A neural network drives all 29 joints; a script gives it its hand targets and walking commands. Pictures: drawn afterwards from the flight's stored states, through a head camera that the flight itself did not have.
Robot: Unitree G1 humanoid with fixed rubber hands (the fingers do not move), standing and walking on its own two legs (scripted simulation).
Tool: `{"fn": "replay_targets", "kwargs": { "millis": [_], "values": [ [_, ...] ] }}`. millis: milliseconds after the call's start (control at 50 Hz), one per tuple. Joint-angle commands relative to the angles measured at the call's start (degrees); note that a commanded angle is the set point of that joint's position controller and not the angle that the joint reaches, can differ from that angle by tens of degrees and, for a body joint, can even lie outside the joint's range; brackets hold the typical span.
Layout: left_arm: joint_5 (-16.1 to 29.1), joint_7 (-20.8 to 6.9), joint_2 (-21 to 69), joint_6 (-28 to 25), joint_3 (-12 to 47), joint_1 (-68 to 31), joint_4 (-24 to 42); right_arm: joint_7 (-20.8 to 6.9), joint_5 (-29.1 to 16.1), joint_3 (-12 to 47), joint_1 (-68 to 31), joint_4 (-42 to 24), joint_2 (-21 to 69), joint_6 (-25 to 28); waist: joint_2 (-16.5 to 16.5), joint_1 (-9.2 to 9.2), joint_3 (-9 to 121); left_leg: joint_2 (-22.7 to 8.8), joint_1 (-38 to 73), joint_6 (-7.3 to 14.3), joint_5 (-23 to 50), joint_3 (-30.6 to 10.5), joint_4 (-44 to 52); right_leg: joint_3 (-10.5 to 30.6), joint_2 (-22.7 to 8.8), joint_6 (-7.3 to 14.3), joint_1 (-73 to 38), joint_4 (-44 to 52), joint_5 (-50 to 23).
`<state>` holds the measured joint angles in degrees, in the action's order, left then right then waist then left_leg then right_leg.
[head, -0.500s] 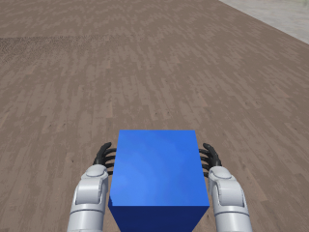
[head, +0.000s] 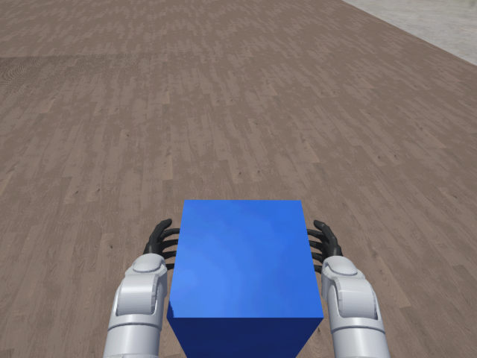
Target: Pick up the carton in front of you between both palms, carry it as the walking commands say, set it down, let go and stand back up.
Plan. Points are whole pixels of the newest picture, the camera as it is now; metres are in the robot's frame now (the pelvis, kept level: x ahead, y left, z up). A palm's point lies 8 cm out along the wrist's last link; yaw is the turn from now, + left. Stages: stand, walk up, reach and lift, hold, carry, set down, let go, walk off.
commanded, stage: carry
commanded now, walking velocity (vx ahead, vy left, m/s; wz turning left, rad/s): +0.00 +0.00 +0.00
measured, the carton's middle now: (241, 283) +0.29 +0.00 -0.04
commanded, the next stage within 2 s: hold in 0.04 s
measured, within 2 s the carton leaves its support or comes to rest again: neither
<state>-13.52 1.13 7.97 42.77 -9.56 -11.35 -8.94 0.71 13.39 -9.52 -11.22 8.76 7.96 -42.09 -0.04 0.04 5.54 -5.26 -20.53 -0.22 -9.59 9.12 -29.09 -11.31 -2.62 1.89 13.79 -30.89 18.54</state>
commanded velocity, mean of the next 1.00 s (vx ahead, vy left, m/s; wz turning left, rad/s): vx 0.00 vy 0.00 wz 0.00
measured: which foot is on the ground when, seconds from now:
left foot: down 0.00-1.00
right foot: down 0.00-1.00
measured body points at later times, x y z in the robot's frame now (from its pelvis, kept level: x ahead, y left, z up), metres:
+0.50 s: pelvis -0.01 +0.03 +0.01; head -0.05 +0.05 +0.46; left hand +0.31 +0.13 +0.04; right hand +0.26 -0.17 +0.04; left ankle +0.06 +0.14 -0.73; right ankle -0.02 -0.09 -0.73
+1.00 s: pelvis -0.04 +0.05 -0.05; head +0.15 +0.02 +0.36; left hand +0.36 +0.14 -0.13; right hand +0.32 -0.17 -0.12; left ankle +0.06 +0.14 -0.73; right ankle -0.02 -0.09 -0.73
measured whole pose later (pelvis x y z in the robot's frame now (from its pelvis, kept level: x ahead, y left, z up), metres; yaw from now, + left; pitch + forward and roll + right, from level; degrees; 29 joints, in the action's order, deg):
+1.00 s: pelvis -0.04 +0.05 -0.05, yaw -10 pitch +20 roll +0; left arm -18.4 1.5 9.5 12.1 -24.9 -31.7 -29.9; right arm -2.1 18.9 -25.5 -34.6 34.4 7.4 -10.4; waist -1.2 0.6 -4.2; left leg 3.1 -53.6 0.1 -14.2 -3.4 -48.0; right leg 5.4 3.1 -1.3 50.6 -50.3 19.4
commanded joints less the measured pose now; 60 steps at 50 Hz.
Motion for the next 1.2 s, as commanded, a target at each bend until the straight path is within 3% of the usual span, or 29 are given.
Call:
{"fn": "replay_targets", "kwargs": {
  "millis": [0, 20, 40, 60, 80, 120, 140, 200, 300, 420, 520, 620, 680, 760, 820, 900, 940, 1020, 1100, 1180],
  "values": [
    [14.3, -12.6, 49.8, -2.3, 31.8, -25.8, 4.4, -12.0, -13.6, 31.3, -24.6, -3.1, 50.4, 1.7, 0.0, 0.03, 12.8, -4.3, 8.5, 0.8, 8.3, -5.0, 2.3, 6.6, -7.0, 0.0, -0.5, 6.6, -10.6],
    [14.3, -12.6, 49.8, -2.3, 31.8, -25.8, 4.4, -12.0, -13.6, 31.3, -24.6, -3.1, 50.4, 1.6, 0.0, 0.03, 12.8, -4.3, 8.5, 0.8, 8.3, -5.0, 2.3, 6.6, -7.0, 0.0, -0.4, 6.6, -10.7],
    [13.6, -13.0, 50.3, -2.3, 30.3, -20.1, 6.0, -12.4, -13.1, 29.0, -20.0, -1.1, 52.3, 2.0, -5.7, -0.16, 4.3, 12.0, 24.0, 2.6, 14.8, -11.7, 2.6, 18.2, 4.2, 0.4, -0.2, 11.8, -26.5],
    [13.1, -12.7, 48.7, -3.1, 29.7, -21.7, 7.7, -11.7, -11.5, 28.3, -19.7, -1.8, 50.6, 3.3, -3.7, -1.00, 7.4, 10.5, 23.8, 2.8, 13.2, -13.8, 5.0, 19.6, 3.2, 0.2, -5.8, 11.2, -27.0],
    [13.4, -12.9, 49.3, -3.3, 31.2, -23.2, 8.1, -11.6, -10.6, 28.0, -20.0, -2.2, 50.9, 3.6, -2.2, -1.32, 7.3, 10.3, 20.9, 2.3, 14.2, -13.2, 5.6, 18.2, 4.5, -0.3, -8.0, 10.9, -25.7],
    [13.5, -13.1, 48.5, -3.6, 31.2, -24.0, 8.3, -11.2, -10.8, 27.7, -19.9, -1.7, 50.4, 3.9, -4.3, -1.34, 7.7, 10.4, 21.5, 1.7, 15.9, -13.5, 5.7, 18.2, 5.0, -0.7, -10.5, 11.8, -25.4],
    [13.9, -13.5, 49.0, -3.8, 32.0, -24.6, 7.8, -11.2, -10.5, 27.8, -20.3, -1.9, 50.0, 4.0, -2.5, -1.04, 7.3, 11.3, 18.8, 1.2, 15.0, -13.1, 6.1, 18.0, 5.4, -0.8, -13.1, 11.6, -26.5],
    [14.0, -13.6, 49.2, -4.2, 31.3, -25.1, 6.6, -11.5, -11.3, 28.4, -22.0, -1.0, 50.9, 4.2, -2.1, -0.48, 7.1, 11.5, 17.3, 0.8, 10.6, -12.8, 7.2, 17.9, 5.5, -1.3, -15.0, 12.2, -23.1],
    [11.6, -13.6, 51.4, -4.0, 28.5, -25.6, 1.0, -13.7, -12.9, 29.6, -27.9, 1.0, 52.6, 3.9, -1.5, 1.49, 3.9, 11.3, 19.5, 1.6, 4.0, -12.6, 8.2, 17.3, 5.5, -1.6, -8.7, 13.5, -12.5],
    [11.2, -14.3, 53.9, -3.6, 27.4, -29.6, -2.4, -15.3, -12.4, 27.5, -31.6, 4.6, 53.0, 3.8, 0.1, 0.83, 3.0, 10.3, 23.5, 0.9, 1.2, -13.0, 9.1, 16.6, 6.2, -0.6, -3.9, 13.6, -6.5],
    [10.0, -14.7, 57.0, -4.9, 22.8, -39.2, -10.4, -17.2, -7.8, 19.5, -40.4, 13.9, 50.6, 6.6, 1.7, -0.87, 1.0, 8.9, 23.2, -0.1, -8.9, -14.3, 9.1, 15.5, 6.7, 1.1, 1.6, 11.2, 2.6],
    [3.7, -13.1, 54.1, -8.6, 10.3, -46.5, -22.4, -17.1, -0.2, 6.4, -48.6, 25.8, 46.8, 11.7, 1.5, -0.95, -1.3, 7.8, 18.3, -0.3, -15.4, -15.9, 6.1, 15.1, 7.2, 1.8, 7.8, 5.8, 5.5],
    [-1.1, -10.8, 48.6, -11.4, 2.6, -46.7, -25.7, -15.3, 4.8, -0.8, -48.8, 29.7, 42.1, 14.2, 0.7, -0.31, -2.1, 8.3, 14.2, -0.2, -13.2, -15.7, 3.1, 15.3, 7.3, 1.8, 12.0, 2.5, 4.2],
    [-5.4, -8.9, 41.3, -17.0, -2.9, -43.6, -26.6, -13.6, 8.1, -5.3, -45.5, 31.2, 36.6, 18.8, 0.3, 0.40, 1.0, 9.3, 7.4, -0.4, -3.4, -14.4, -2.4, 15.0, 8.1, 0.8, 18.5, -1.9, -1.1],
    [-4.9, -8.3, 40.9, -23.4, -0.5, -43.4, -25.7, -13.0, 7.0, -3.2, -45.1, 30.7, 37.3, 24.6, 0.4, 0.83, 8.7, 9.9, 4.4, -0.5, 6.4, -13.9, -7.3, 14.5, 9.4, -0.1, 22.9, -5.7, -5.7],
    [-1.4, -8.3, 45.1, -31.6, 8.2, -46.4, -24.7, -12.9, 2.8, 4.8, -47.2, 30.2, 41.8, 32.3, 0.3, 0.31, 23.1, 11.2, 1.8, -0.8, 14.7, -13.8, -15.5, 13.9, 10.7, -1.0, 31.3, -12.5, -9.9],
    [0.9, -8.5, 47.2, -34.3, 13.2, -49.0, -23.6, -12.5, 0.1, 9.9, -49.1, 29.0, 44.3, 34.9, -0.1, -0.07, 32.3, 11.8, 0.4, -1.0, 18.2, -13.5, -20.1, 13.7, 11.1, -1.6, 35.1, -15.9, -12.7],
    [4.5, -9.0, 49.3, -36.5, 21.3, -51.5, -19.4, -11.0, -4.8, 19.1, -51.5, 24.1, 48.6, 36.9, 0.4, 1.06, 51.2, 12.2, -4.5, -1.1, 23.5, -12.2, -27.9, 13.8, 11.6, -3.3, 38.6, -22.9, -18.7],
    [6.3, -10.2, 48.4, -35.2, 23.1, -51.9, -18.8, -9.5, -7.2, 23.4, -52.6, 22.3, 50.7, 35.3, -0.7, 2.73, 57.4, 12.8, -16.5, -1.2, 17.5, -10.3, -32.2, 14.2, 11.7, -4.2, 39.7, -27.5, -18.4],
    [5.7, -12.1, 47.6, -32.2, 19.9, -53.2, -22.4, -9.4, -6.7, 21.8, -54.1, 25.1, 51.9, 32.2, -2.3, 3.69, 51.4, 13.2, -28.9, -0.9, 6.6, -9.0, -34.7, 14.1, 11.8, -4.5, 45.6, -29.7, -9.9]
  ]
}}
